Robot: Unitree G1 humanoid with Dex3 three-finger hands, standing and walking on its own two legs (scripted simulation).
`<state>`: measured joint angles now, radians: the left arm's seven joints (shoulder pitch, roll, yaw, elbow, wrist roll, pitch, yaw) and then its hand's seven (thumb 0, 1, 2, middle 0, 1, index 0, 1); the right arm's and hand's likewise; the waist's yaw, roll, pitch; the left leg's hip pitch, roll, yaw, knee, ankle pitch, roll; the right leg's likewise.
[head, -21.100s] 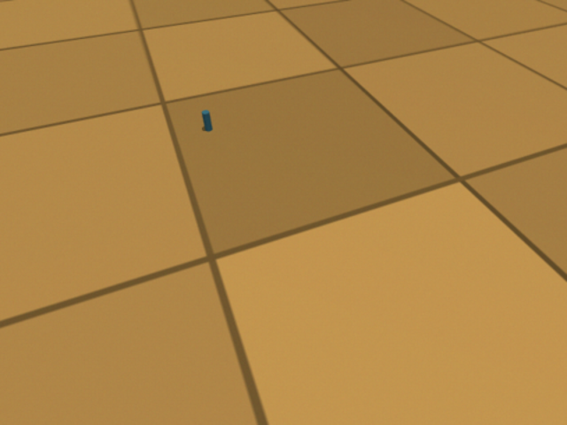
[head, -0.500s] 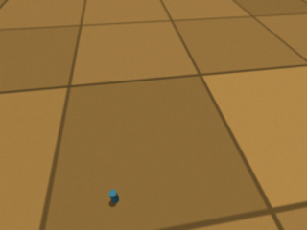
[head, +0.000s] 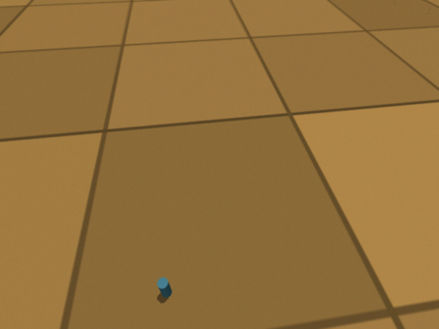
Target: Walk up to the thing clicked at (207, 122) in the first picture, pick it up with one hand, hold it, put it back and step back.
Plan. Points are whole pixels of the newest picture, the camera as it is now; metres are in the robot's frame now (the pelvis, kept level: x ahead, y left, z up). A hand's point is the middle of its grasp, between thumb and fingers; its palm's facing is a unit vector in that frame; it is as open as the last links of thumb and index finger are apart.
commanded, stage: walk up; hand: left
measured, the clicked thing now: (164, 287) +0.42 +0.25 -0.72
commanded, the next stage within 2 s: stand in 0.62 s
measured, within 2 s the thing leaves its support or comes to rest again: neither
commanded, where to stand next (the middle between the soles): +0.03 +0.00 m, yaw +1 degrees
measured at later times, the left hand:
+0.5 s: hand out of the picture +0.08 +0.24 -0.15, palm faces +0.00 -0.95 -0.32, open 7.4 cm
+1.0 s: hand out of the picture +0.08 +0.26 -0.14, palm faces -0.02 -0.94 -0.35, open 7.4 cm
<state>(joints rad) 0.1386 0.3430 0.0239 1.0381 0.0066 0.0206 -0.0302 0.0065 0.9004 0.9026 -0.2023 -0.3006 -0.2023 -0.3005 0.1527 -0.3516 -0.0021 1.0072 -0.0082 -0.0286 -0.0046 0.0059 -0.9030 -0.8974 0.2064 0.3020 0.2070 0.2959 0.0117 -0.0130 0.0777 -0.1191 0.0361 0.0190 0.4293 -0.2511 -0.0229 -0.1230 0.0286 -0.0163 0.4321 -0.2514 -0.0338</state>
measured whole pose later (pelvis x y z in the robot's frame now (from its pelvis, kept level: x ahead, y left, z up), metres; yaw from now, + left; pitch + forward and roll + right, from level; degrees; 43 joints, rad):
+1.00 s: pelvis -0.01 +0.01 +0.01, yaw -1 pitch -4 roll +0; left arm 0.09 0.35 0.00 1.13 0.01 -0.01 -0.01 0.01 0.90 0.90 -0.20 -0.30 -0.20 -0.30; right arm 0.11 -0.34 0.01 1.13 -0.01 -0.01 0.01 0.00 -0.91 -0.90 0.20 0.30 0.21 0.30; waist 0.00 0.01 0.06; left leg -0.07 0.02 0.03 0.29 -0.16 -0.01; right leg -0.08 0.02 0.00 0.30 -0.16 -0.02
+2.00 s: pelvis -0.01 +0.02 +0.01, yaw +0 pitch -3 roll +0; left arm 0.11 0.35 -0.02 1.12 0.01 -0.02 -0.01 0.00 0.90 0.90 -0.20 -0.30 -0.20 -0.30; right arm 0.11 -0.35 0.01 1.14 -0.01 -0.02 0.01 0.00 -0.91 -0.90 0.20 0.30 0.20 0.30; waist 0.00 0.00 0.04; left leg -0.08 0.01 0.03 0.30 -0.17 0.00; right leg -0.09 0.01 -0.01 0.31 -0.17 -0.01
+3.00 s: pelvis +0.00 +0.01 +0.01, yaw +0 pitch -2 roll +0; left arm 0.12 0.35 -0.01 1.13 0.01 -0.01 -0.01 0.01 0.90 0.90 -0.20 -0.30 -0.20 -0.30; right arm 0.12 -0.35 0.01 1.13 -0.01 -0.01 0.01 0.00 -0.91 -0.90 0.20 0.30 0.20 0.30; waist 0.00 0.00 0.05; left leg -0.08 0.02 0.02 0.30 -0.17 -0.01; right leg -0.09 0.01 -0.01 0.30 -0.18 -0.01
